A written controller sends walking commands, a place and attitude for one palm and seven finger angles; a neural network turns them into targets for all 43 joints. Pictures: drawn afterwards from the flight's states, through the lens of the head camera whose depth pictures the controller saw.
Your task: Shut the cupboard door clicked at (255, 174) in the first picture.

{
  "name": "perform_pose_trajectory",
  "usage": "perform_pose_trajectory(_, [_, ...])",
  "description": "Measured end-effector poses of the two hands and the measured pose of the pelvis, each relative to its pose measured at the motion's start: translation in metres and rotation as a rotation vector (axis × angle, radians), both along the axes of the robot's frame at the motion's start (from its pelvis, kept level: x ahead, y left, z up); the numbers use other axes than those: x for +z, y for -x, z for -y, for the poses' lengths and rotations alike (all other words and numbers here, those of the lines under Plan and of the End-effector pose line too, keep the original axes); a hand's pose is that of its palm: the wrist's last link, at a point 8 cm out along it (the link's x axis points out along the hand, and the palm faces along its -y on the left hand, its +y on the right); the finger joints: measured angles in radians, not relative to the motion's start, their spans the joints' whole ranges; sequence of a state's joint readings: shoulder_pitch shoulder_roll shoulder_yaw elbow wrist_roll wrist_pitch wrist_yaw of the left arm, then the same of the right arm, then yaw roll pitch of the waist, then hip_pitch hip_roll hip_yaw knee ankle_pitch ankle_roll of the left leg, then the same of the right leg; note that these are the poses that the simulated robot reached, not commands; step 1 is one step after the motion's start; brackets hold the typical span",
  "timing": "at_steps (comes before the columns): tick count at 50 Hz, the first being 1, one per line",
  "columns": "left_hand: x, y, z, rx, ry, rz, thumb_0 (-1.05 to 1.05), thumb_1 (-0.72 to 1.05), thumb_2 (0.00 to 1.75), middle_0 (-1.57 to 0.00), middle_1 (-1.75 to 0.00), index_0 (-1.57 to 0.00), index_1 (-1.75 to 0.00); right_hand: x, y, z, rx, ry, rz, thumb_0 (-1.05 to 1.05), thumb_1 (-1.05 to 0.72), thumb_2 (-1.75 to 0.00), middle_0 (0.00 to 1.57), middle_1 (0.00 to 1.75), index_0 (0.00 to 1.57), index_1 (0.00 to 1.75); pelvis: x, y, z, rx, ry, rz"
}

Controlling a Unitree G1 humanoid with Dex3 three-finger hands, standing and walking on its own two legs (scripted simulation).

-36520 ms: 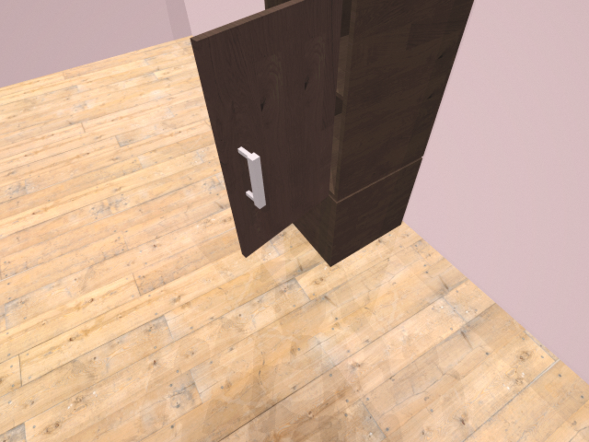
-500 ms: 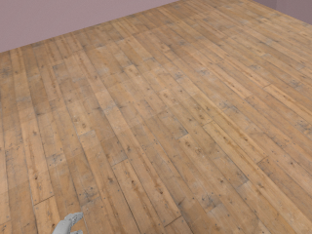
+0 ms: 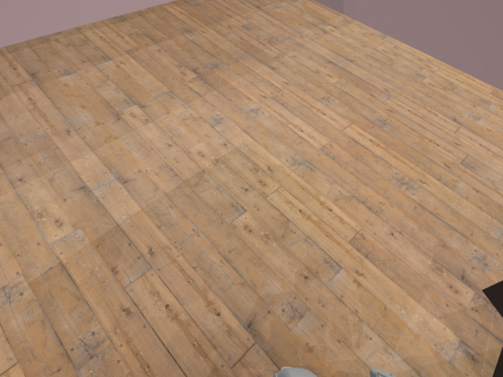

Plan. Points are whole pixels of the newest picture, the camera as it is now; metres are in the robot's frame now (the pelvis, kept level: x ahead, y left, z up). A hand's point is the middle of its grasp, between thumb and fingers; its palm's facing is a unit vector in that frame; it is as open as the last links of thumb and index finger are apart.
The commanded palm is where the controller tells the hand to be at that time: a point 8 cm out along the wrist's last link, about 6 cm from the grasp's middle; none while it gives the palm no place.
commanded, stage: turn to face it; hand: left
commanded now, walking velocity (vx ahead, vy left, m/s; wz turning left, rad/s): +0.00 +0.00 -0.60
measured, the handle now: out of the picture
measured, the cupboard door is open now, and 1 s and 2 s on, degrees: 62 62 62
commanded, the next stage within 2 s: take the last steps up to it in 1.82 s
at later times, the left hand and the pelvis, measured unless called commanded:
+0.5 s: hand (186, 361) +0.16 +0.12 -0.15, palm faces -0.29 -0.92 -0.27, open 7.4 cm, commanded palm none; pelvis +0.00 -0.04 +0.00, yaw -17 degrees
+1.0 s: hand (185, 335) +0.20 +0.13 -0.17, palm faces -0.51 -0.84 -0.21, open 7.4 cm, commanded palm none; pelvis +0.03 -0.02 +0.01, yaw -35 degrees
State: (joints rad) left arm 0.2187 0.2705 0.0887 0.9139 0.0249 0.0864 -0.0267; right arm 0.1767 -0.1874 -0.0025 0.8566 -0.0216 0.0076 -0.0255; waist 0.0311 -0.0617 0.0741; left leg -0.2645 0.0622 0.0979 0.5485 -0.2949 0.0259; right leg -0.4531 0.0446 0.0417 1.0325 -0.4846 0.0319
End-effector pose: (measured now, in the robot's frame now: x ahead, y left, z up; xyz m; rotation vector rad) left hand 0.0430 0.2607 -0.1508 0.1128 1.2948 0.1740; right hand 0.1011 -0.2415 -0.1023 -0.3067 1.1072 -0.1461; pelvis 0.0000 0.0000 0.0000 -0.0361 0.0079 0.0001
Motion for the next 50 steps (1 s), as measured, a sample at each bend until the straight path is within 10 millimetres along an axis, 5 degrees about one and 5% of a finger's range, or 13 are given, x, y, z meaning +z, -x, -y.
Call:
perform_pose_trajectory(9, [0.019,-0.054,-0.003,-0.135,-0.031,0.045,0.00,0.91,0.90,-0.20,-0.29,-0.20,-0.30,-0.005,0.058,0.003,-0.159,-0.035,-0.065,0.01,-0.90,-0.90,0.20,0.30,0.21,0.30,0.008,0.000,-0.002,-0.116,0.009,0.002])
perform_pose_trajectory(20, [0.028,-0.127,0.075,-0.365,-0.076,0.180,0.00,0.91,0.90,-0.20,-0.29,-0.20,-0.30,-0.053,0.145,0.055,-0.393,-0.096,-0.182,0.01,-0.91,-0.90,0.20,0.30,0.20,0.30,-0.015,0.002,0.036,-0.257,-0.028,0.013])
perform_pose_trajectory(30, [0.031,-0.118,0.105,-0.438,-0.048,0.106,0.00,0.90,0.90,-0.21,-0.30,-0.21,-0.30,-0.028,0.132,0.074,-0.454,-0.082,-0.101,0.01,-0.91,-0.90,0.19,0.30,0.20,0.30,0.002,0.001,0.046,-0.351,-0.050,0.001])
perform_pose_trajectory(40, [0.000,-0.133,0.081,-0.478,-0.009,0.026,0.00,0.90,0.90,-0.21,-0.30,-0.21,-0.30,-0.013,0.099,0.057,-0.499,-0.011,0.016,0.01,-0.91,-0.90,0.20,0.30,0.20,0.30,-0.008,-0.019,0.023,-0.467,-0.029,-0.013])
perform_pose_trajectory(50, [0.016,-0.181,0.088,-0.613,-0.025,0.025,0.00,0.90,0.90,-0.20,-0.30,-0.20,-0.30,-0.004,0.139,0.026,-0.616,-0.037,-0.031,0.01,-0.90,-0.90,0.20,0.30,0.20,0.30,0.006,-0.026,0.019,-0.608,-0.001,-0.003])
